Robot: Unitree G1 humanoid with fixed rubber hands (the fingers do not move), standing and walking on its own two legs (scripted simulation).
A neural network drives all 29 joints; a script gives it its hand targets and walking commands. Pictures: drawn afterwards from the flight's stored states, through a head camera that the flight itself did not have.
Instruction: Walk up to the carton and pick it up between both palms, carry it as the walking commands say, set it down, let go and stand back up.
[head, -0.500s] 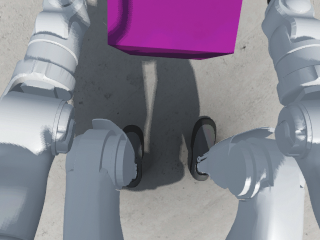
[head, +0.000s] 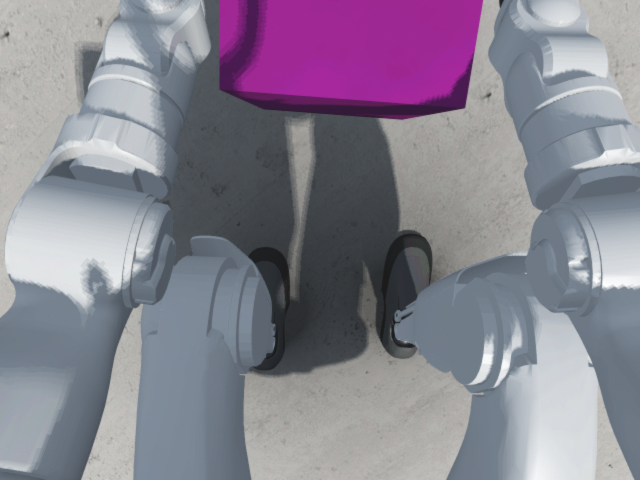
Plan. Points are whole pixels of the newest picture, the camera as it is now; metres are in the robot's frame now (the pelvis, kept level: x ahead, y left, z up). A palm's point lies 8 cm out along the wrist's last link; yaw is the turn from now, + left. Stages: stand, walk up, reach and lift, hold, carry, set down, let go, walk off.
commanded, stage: reach and lift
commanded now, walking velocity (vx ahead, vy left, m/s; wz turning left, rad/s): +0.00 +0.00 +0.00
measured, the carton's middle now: (345, 3) +0.56 +0.01 -0.25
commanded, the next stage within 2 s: none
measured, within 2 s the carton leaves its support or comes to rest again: leaves its support in 0.84 s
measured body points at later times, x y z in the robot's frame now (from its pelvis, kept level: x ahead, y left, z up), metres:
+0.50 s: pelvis +0.00 -0.01 -0.02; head +0.37 +0.01 +0.23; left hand +0.57 +0.16 -0.18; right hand +0.57 -0.14 -0.18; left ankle +0.11 +0.11 -0.34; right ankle +0.13 -0.12 -0.34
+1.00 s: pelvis +0.01 -0.01 -0.01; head +0.36 +0.02 +0.27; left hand +0.57 +0.15 -0.15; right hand +0.57 -0.14 -0.14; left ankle +0.11 +0.11 -0.34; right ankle +0.14 -0.13 -0.34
